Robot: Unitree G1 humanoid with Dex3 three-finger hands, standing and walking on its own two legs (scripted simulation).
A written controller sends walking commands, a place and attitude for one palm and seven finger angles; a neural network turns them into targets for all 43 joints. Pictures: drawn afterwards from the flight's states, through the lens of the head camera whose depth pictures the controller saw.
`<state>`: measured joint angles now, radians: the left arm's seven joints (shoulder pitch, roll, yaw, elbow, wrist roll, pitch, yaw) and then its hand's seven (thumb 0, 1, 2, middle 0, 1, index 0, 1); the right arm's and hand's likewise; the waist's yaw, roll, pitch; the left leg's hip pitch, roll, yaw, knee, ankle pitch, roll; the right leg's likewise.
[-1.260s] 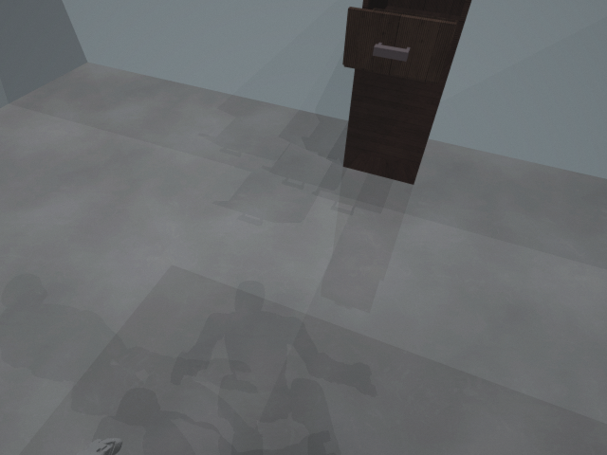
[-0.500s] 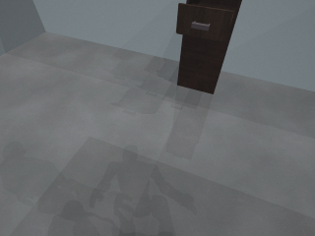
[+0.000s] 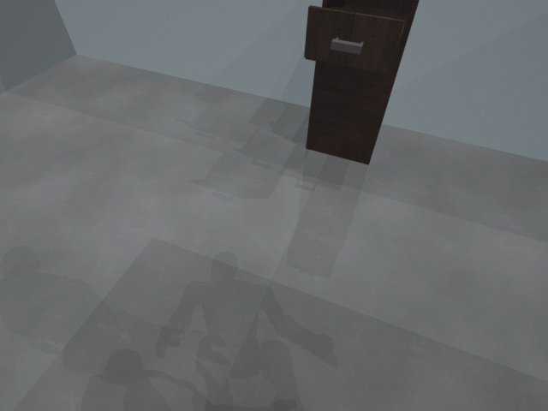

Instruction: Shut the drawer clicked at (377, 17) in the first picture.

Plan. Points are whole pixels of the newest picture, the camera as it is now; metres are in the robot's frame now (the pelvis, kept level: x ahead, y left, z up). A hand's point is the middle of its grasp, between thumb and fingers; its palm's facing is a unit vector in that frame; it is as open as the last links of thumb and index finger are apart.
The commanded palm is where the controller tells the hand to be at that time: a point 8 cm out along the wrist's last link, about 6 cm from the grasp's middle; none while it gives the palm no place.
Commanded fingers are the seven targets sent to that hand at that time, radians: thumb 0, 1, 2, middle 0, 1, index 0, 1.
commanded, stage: look at it before walking up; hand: left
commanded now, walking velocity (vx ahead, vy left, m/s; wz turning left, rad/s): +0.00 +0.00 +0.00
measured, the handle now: (347, 44) +1.29 -0.20 -0.01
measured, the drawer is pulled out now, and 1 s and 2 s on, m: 0.30 0.30 0.30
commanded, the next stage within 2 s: walk to a spot facing it in 0.18 s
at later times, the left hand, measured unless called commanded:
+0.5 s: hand out of the picture +0.05 +0.22 -0.18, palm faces -0.06 -0.97 -0.25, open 7.4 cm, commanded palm none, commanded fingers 0.00 0.90 0.90 -0.20 -0.30 -0.20 -0.30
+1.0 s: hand out of the picture +0.12 +0.21 -0.20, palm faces -0.12 -0.99 -0.13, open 7.4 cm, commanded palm none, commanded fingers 0.00 0.90 0.90 -0.20 -0.30 -0.20 -0.30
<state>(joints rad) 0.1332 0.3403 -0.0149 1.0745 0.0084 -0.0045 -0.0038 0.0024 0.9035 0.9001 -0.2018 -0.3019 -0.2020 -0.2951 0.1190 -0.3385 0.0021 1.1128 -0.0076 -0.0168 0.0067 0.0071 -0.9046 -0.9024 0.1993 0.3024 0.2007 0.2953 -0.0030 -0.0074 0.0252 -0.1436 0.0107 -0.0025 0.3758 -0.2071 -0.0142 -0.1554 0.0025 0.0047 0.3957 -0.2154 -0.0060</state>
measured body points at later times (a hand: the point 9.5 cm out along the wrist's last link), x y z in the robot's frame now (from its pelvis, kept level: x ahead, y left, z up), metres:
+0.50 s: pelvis +0.03 +0.00 -0.01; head +0.02 +0.01 +0.44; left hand +0.06 +0.27 -0.16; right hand +0.06 -0.27 -0.15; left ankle +0.00 +0.13 -0.75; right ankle +0.00 -0.11 -0.74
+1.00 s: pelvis +0.20 +0.03 -0.03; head +0.23 +0.05 +0.42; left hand +0.13 +0.26 -0.19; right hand +0.28 -0.22 -0.16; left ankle +0.29 +0.12 -0.75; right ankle +0.02 -0.09 -0.70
